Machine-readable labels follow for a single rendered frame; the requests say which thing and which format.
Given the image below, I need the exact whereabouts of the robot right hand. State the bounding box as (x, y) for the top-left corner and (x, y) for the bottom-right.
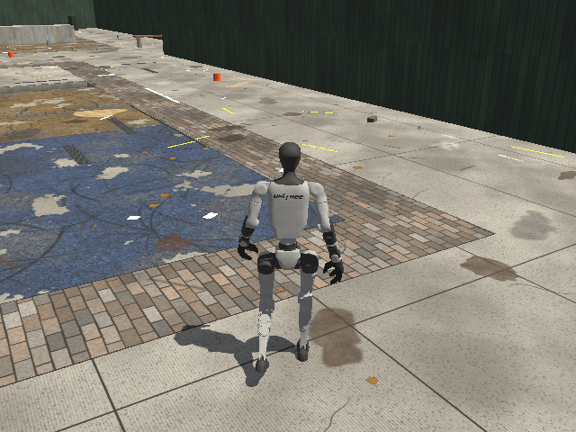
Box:
(323, 259), (344, 284)

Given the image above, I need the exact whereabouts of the left robot upper arm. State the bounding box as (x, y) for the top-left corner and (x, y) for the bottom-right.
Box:
(245, 181), (271, 229)

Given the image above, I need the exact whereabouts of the robot left forearm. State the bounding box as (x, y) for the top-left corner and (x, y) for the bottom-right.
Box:
(238, 216), (255, 247)

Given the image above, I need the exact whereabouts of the robot left foot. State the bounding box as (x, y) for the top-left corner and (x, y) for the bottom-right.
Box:
(256, 357), (269, 373)

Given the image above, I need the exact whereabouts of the right robot thigh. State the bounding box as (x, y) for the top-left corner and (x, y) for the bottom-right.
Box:
(298, 250), (319, 308)

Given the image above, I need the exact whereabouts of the robot right forearm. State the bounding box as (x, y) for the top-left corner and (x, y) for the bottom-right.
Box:
(322, 219), (342, 263)

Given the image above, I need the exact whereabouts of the right robot upper arm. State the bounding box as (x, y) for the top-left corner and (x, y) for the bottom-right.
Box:
(308, 182), (332, 233)

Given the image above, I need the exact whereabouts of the robot left hand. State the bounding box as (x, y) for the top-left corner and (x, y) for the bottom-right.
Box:
(238, 243), (258, 260)

